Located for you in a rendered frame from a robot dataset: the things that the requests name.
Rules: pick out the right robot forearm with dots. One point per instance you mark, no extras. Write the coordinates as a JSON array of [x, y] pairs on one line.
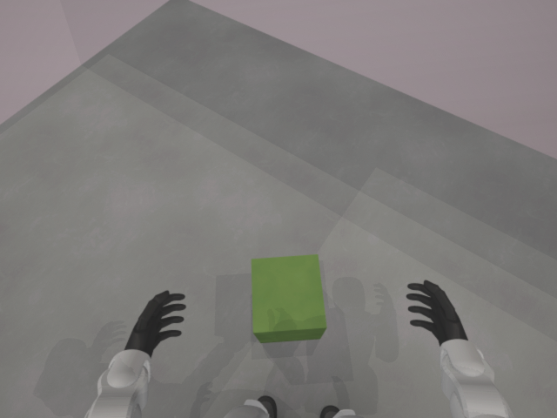
[[467, 380]]

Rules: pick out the left robot forearm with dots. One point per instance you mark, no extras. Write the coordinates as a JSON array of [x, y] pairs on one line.
[[123, 388]]

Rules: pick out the robot left foot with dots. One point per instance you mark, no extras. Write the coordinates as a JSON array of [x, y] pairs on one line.
[[270, 405]]

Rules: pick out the right robot hand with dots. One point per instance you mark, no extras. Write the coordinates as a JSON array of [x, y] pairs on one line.
[[446, 323]]

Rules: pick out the left robot hand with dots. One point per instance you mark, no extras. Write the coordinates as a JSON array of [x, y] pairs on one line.
[[145, 335]]

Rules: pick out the carton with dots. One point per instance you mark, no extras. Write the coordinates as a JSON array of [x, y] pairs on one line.
[[287, 299]]

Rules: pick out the robot left shin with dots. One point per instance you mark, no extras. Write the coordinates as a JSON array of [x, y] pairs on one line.
[[256, 404]]

